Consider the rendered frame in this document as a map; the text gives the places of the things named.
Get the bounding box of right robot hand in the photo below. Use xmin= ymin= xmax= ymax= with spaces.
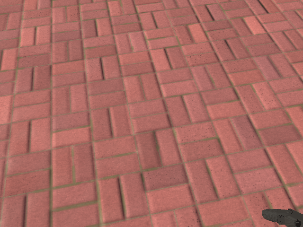
xmin=261 ymin=208 xmax=303 ymax=227

